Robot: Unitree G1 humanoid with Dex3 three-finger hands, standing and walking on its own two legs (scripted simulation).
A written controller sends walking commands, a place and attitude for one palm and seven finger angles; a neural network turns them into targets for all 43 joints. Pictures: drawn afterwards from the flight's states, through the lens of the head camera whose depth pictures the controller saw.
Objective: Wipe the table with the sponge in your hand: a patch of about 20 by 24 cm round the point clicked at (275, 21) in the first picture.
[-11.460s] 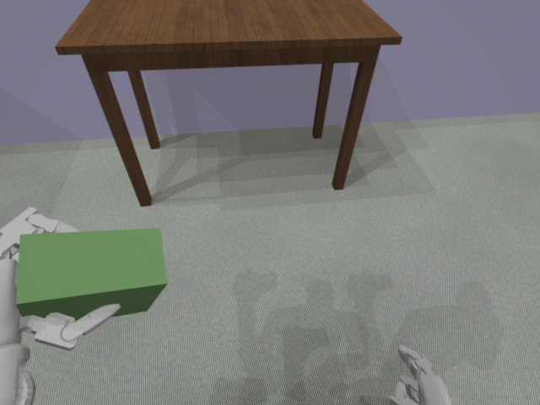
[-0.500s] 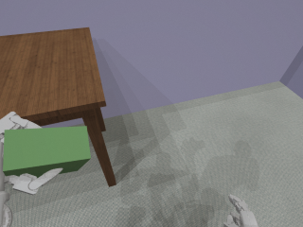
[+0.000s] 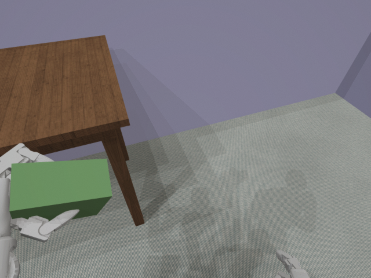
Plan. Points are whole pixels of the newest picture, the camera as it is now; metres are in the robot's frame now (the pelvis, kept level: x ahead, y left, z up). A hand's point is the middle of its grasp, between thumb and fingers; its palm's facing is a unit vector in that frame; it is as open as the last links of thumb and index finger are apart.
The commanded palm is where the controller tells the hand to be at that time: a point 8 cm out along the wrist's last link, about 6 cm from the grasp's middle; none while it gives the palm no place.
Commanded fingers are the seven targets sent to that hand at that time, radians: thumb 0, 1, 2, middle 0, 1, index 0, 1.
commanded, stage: come to a stop and stand still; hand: left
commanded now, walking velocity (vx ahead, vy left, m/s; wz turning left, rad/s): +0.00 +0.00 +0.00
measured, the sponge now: (76, 192) +0.23 +0.21 +0.14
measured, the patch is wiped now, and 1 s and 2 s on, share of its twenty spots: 0.00 0.00 0.00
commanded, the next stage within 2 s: look again from close up in 0.96 s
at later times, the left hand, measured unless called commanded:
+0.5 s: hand (40, 181) +0.23 +0.26 +0.15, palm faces +0.42 -0.82 -0.39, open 10.1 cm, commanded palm +0.18 +0.30 +0.18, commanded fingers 0.00 0.10 1.30 -1.20 -1.60 -1.20 -1.60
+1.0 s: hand (50, 166) +0.26 +0.26 +0.16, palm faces +0.39 -0.83 -0.39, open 10.1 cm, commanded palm +0.21 +0.30 +0.18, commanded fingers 0.00 0.10 1.30 -1.20 -1.60 -1.20 -1.60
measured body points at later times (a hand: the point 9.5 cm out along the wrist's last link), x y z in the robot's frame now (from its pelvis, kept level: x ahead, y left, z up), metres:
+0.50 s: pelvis +0.02 +0.02 +0.00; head +0.03 +0.01 +0.45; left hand +0.20 +0.30 +0.18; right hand +0.18 -0.20 -0.09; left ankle +0.04 +0.12 -0.74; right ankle +0.09 -0.06 -0.74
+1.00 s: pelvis +0.05 +0.02 +0.00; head +0.06 +0.02 +0.45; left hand +0.24 +0.30 +0.18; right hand +0.22 -0.21 -0.09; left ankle +0.04 +0.12 -0.74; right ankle +0.09 -0.06 -0.74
